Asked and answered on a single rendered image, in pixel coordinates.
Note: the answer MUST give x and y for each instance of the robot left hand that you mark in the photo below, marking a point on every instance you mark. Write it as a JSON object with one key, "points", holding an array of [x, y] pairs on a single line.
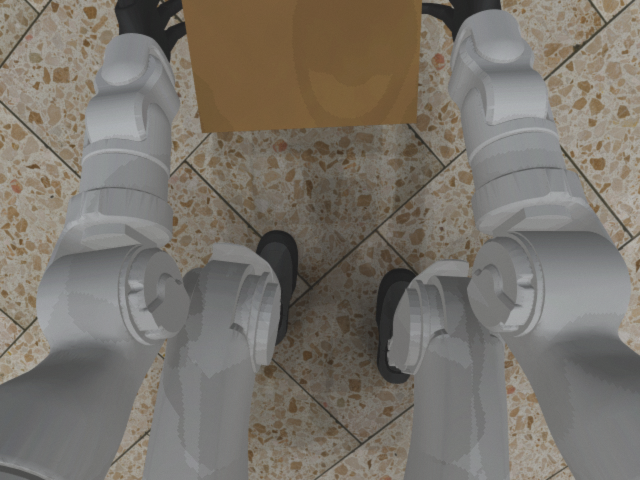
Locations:
{"points": [[144, 17]]}

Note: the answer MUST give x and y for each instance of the left robot upper arm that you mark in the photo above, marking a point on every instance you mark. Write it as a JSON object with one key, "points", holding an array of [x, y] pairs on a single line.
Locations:
{"points": [[105, 315]]}

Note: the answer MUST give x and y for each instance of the right robot upper arm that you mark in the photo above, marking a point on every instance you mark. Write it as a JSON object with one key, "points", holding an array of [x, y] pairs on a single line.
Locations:
{"points": [[557, 298]]}

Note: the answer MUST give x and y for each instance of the carton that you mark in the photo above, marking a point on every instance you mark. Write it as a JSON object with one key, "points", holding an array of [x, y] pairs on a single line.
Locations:
{"points": [[293, 64]]}

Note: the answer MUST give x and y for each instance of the robot left forearm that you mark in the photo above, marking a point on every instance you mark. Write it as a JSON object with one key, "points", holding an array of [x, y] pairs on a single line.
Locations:
{"points": [[123, 194]]}

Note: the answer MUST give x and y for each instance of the robot right shin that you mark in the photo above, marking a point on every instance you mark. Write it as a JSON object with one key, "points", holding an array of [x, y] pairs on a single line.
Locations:
{"points": [[443, 267]]}

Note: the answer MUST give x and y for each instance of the right robot thigh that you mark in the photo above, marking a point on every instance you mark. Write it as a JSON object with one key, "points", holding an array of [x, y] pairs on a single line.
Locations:
{"points": [[460, 420]]}

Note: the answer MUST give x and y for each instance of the robot right forearm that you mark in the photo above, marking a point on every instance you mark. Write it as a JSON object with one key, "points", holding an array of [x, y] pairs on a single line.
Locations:
{"points": [[511, 139]]}

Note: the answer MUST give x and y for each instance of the robot right hand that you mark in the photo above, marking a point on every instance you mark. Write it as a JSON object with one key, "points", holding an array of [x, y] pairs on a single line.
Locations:
{"points": [[453, 18]]}

